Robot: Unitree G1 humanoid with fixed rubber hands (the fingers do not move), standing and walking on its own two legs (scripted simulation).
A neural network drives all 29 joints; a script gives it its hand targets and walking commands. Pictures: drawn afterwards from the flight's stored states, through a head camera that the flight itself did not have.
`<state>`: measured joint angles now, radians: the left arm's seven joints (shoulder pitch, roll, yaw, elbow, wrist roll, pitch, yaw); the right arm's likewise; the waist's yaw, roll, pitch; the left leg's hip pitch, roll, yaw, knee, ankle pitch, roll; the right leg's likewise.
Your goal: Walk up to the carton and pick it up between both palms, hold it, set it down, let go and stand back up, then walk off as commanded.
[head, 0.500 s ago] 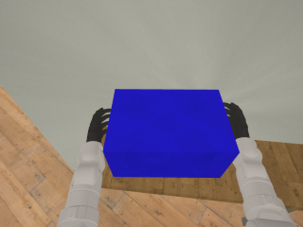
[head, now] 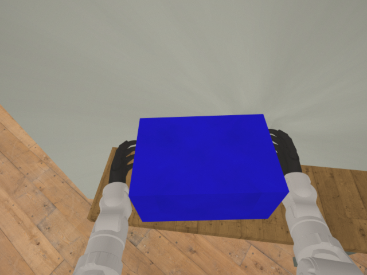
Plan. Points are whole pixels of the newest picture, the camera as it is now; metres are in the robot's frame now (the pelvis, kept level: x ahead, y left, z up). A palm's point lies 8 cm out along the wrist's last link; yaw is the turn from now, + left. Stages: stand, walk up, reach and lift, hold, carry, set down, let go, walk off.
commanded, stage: set down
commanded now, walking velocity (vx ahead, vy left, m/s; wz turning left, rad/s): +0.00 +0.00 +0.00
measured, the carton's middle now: (203, 167) +0.36 -0.03 +0.00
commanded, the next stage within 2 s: none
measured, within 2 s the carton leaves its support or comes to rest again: rests again in 1.68 s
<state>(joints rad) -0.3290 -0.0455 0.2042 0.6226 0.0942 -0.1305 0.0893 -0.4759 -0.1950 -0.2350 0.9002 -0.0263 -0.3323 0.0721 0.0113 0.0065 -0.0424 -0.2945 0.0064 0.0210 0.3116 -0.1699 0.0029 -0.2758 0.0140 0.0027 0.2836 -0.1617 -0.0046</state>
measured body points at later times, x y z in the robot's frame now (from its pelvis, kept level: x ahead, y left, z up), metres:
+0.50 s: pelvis +0.01 +0.00 -0.01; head +0.14 +0.00 +0.42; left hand +0.34 +0.17 -0.06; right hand +0.39 -0.22 -0.04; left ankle -0.02 +0.11 -0.75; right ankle -0.02 -0.11 -0.75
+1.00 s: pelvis +0.01 +0.00 -0.02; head +0.18 -0.02 +0.40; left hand +0.33 +0.17 -0.10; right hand +0.38 -0.21 -0.08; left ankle -0.02 +0.11 -0.75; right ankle -0.02 -0.11 -0.75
